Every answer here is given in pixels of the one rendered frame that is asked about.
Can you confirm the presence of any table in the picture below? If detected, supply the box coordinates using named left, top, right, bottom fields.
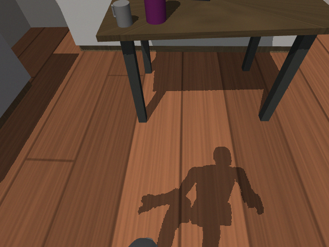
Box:
left=96, top=0, right=329, bottom=122

